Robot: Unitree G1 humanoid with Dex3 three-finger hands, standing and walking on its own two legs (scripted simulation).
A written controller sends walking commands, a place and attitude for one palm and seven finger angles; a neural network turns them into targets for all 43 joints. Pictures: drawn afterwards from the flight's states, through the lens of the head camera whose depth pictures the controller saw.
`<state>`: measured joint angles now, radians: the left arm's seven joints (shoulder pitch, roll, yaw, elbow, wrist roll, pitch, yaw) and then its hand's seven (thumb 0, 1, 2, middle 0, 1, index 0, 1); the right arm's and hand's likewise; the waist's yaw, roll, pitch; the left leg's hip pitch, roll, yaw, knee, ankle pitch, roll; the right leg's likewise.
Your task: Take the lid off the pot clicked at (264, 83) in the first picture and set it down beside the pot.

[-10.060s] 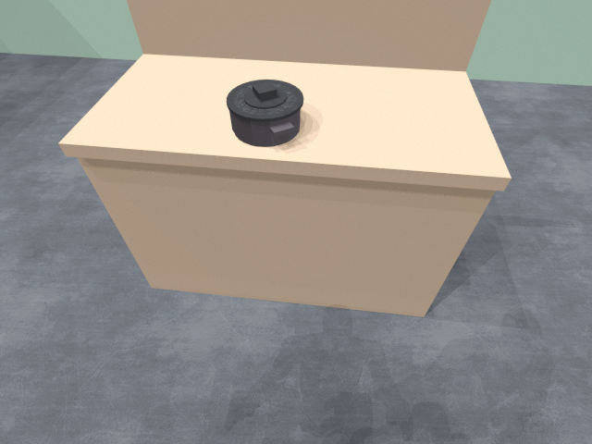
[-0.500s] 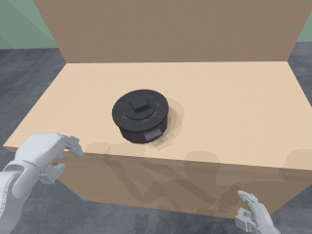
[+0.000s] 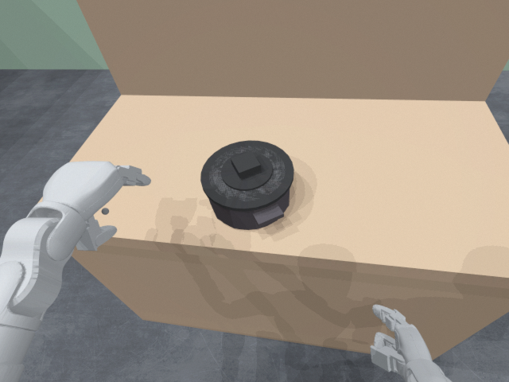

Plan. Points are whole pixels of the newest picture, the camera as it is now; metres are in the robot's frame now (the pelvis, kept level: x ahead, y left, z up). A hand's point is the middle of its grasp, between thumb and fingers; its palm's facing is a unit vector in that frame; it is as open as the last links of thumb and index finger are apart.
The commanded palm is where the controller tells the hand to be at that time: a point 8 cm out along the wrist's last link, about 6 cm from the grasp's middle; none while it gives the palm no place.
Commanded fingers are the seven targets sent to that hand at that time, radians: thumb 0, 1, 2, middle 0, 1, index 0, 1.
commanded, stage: move the open hand above the knob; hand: left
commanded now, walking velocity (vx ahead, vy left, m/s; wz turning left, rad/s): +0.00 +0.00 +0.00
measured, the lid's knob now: (245, 164) +0.49 +0.08 +0.05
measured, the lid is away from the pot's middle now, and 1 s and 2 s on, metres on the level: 0.00 0.00 0.00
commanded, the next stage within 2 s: none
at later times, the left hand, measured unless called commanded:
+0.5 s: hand (165, 198) +0.35 +0.18 +0.11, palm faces -0.24 +0.02 -0.97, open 10.2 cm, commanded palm +0.34 +0.19 +0.18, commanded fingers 0.00 -0.30 1.39 -0.82 -0.08 -0.82 -0.08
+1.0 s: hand (193, 176) +0.40 +0.15 +0.11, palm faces -0.26 -0.06 -0.96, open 10.2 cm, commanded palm +0.39 +0.14 +0.18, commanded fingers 0.00 -0.30 1.39 -0.82 -0.08 -0.82 -0.08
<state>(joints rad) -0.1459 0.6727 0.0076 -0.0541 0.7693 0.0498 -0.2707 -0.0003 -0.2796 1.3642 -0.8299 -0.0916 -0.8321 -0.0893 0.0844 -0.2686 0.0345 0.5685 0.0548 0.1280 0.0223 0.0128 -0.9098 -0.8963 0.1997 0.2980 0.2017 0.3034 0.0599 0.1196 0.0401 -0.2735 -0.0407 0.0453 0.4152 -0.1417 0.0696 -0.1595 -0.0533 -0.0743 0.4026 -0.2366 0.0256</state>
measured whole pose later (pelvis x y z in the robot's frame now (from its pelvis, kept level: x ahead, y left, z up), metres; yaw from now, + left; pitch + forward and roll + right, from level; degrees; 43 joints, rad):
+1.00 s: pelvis +0.03 -0.03 +0.00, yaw +0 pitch +3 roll +0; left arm -0.44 0.52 -0.20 0.18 0.81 0.22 -0.34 0.00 -0.29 1.40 -0.83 -0.08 -0.83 -0.08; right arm 0.11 -0.30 0.03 0.58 0.08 0.16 0.05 0.01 -0.91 -0.90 0.20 0.30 0.20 0.30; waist 0.01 0.13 0.00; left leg -0.30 -0.01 0.04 0.46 -0.20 0.03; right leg -0.20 -0.03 -0.07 0.47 -0.31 0.00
